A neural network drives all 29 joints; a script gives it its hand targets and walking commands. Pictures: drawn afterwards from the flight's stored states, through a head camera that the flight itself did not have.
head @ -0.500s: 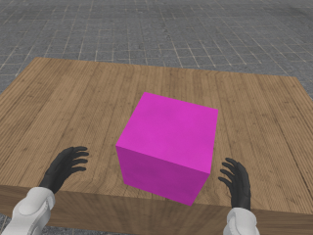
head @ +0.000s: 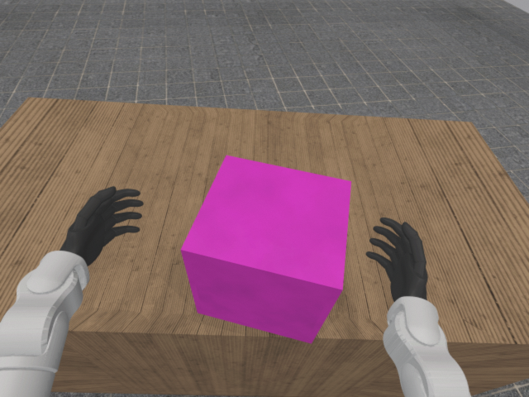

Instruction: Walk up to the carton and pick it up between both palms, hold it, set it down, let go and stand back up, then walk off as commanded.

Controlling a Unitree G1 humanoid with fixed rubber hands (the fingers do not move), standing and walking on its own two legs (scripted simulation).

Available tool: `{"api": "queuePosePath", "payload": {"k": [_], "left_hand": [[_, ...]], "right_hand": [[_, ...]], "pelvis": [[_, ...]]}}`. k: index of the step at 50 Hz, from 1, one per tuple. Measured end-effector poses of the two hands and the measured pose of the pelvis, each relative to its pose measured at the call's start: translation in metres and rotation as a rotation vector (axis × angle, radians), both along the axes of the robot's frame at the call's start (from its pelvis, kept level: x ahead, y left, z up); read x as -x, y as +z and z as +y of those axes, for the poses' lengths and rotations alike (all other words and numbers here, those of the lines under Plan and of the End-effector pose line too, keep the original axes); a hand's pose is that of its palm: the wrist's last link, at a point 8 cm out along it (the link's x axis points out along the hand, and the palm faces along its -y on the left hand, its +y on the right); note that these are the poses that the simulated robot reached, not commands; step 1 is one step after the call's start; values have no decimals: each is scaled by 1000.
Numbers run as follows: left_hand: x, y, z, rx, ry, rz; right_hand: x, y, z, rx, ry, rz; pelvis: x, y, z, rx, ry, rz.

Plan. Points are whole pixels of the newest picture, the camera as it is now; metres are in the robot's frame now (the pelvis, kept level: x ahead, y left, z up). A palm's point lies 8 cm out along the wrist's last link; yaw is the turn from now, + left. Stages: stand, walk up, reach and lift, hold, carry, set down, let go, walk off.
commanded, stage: reach and lift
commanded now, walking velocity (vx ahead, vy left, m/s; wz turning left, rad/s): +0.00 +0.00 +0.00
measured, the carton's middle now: (269, 251) +0.35 -0.03 -0.02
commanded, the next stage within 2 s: none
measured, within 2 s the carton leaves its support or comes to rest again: neither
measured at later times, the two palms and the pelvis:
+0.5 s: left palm (111, 174) +0.38 +0.21 +0.14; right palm (420, 226) +0.30 -0.22 +0.13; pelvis +0.00 +0.00 +0.00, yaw +0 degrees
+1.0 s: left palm (136, 167) +0.41 +0.18 +0.12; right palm (398, 218) +0.33 -0.21 +0.11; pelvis -0.02 +0.00 +0.00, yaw +1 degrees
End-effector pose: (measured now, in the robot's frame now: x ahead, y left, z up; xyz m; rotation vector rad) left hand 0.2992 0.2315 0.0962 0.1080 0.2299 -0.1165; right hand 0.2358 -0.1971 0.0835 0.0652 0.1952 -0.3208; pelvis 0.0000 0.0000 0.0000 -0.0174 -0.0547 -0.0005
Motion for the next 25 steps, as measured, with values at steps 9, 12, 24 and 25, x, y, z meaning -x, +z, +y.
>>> {"api": "queuePosePath", "payload": {"k": [9, 12, 24, 25], "left_hand": [[-28, 14, -18, 32, -38, 17], [-44, 18, -24, 30, -41, 33], [-80, 42, -24, 28, -1, 2], [-83, 46, -25, 34, -5, -11]], "right_hand": [[-16, 18, -14, 12, -29, 32], [-28, 22, -17, -2, -32, 32], [-63, 38, -25, -10, -27, -20], [-65, 43, -25, -7, -27, -33]], "pelvis": [[13, -1, 5, -1, -3, -3], [16, -1, 6, -1, -6, 11], [6, 0, 2, -1, 2, 54], [5, 0, 1, -1, 3, 54]]}}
